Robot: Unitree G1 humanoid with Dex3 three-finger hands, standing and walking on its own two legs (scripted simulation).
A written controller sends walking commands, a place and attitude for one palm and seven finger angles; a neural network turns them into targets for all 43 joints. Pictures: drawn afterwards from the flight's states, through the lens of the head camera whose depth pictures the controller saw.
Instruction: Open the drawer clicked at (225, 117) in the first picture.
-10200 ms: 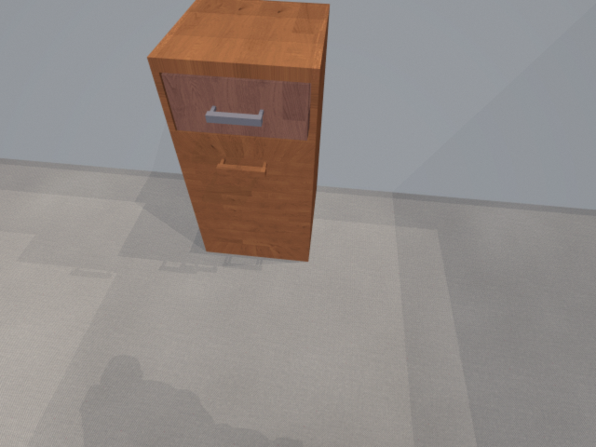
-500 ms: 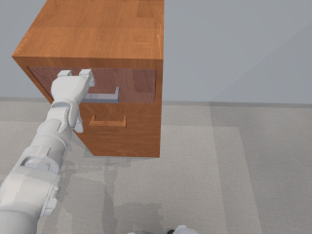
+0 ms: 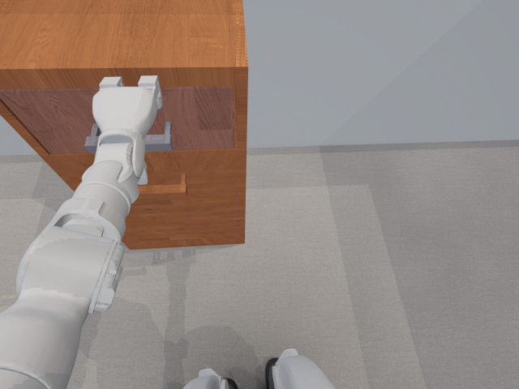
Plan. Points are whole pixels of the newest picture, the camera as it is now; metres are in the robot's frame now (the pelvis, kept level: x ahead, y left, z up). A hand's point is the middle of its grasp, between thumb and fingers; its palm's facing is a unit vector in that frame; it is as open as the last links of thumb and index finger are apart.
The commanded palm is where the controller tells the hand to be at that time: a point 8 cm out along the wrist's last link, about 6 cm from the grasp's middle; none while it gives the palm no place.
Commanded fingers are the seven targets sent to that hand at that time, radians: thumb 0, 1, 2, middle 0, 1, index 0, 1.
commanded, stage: move the hooked fingers above the handle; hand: left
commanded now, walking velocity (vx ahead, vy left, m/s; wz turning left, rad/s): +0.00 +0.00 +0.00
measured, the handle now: (131, 135) +0.58 +0.17 -0.02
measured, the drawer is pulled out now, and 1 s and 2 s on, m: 0.00 0.00 0.00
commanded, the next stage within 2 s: none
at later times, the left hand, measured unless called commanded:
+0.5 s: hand (136, 132) +0.53 +0.14 +0.04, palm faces +0.04 -0.03 -1.00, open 13.5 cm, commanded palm +0.54 +0.18 +0.07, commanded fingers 0.00 -0.50 0.30 -0.30 -1.20 -0.30 -1.20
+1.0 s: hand (134, 132) +0.53 +0.14 +0.04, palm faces +0.00 -0.01 -1.00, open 13.6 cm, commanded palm +0.53 +0.19 +0.07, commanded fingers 0.00 -0.50 0.30 -0.30 -1.20 -0.30 -1.20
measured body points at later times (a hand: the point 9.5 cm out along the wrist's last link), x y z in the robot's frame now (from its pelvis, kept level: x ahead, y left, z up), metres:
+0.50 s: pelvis -0.03 +0.00 -0.02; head +0.11 +0.01 +0.40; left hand +0.52 +0.14 +0.09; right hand -0.05 -0.27 -0.13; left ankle +0.00 +0.06 -0.69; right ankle +0.04 -0.10 -0.69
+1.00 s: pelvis -0.03 +0.01 -0.02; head +0.10 +0.01 +0.40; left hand +0.52 +0.14 +0.09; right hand -0.04 -0.27 -0.14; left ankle +0.00 +0.06 -0.69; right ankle +0.04 -0.10 -0.69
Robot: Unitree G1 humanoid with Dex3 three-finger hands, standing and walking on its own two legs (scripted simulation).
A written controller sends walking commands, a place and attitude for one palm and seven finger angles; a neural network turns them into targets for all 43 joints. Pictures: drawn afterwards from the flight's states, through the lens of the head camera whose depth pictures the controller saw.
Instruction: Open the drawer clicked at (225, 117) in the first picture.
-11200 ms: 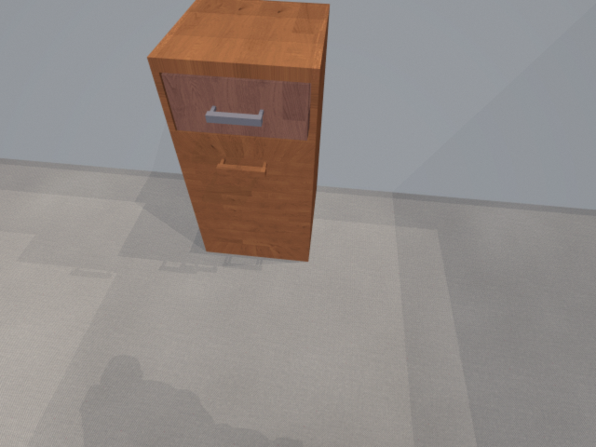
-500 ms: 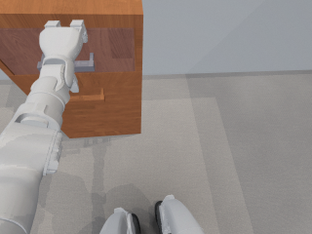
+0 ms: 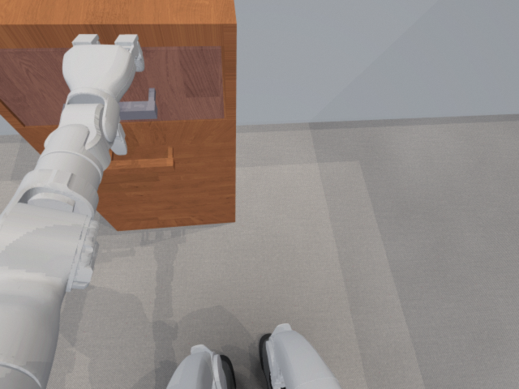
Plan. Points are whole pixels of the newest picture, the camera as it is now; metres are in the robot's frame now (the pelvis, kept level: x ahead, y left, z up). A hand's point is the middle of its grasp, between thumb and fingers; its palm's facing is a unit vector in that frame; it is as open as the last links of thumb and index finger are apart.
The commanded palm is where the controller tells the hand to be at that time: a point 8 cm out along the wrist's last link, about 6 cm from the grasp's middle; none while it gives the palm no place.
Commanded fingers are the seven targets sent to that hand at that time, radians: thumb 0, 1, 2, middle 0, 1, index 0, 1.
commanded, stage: move the hooked fingers above the handle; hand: left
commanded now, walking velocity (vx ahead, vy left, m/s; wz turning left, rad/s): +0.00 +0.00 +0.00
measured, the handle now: (112, 102) +0.61 +0.17 +0.00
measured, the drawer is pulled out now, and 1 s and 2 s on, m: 0.00 0.00 0.00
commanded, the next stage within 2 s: none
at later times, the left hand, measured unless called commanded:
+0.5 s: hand (116, 95) +0.56 +0.14 +0.06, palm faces +0.00 -0.02 -1.00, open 13.5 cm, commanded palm +0.56 +0.18 +0.09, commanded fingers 0.00 -0.50 0.30 -0.30 -1.20 -0.30 -1.20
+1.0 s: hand (116, 95) +0.56 +0.14 +0.06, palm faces +0.00 -0.02 -1.00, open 13.5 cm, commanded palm +0.57 +0.18 +0.09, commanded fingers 0.00 -0.50 0.30 -0.30 -1.20 -0.30 -1.20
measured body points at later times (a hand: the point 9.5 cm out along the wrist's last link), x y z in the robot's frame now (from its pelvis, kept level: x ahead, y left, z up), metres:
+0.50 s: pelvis +0.00 -0.01 +0.00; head +0.14 +0.00 +0.43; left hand +0.56 +0.14 +0.12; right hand -0.01 -0.28 -0.11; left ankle +0.04 +0.05 -0.67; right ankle +0.07 -0.11 -0.67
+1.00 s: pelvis +0.00 -0.01 +0.00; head +0.14 +0.00 +0.43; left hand +0.56 +0.14 +0.12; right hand +0.00 -0.28 -0.11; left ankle +0.04 +0.05 -0.67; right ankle +0.07 -0.11 -0.67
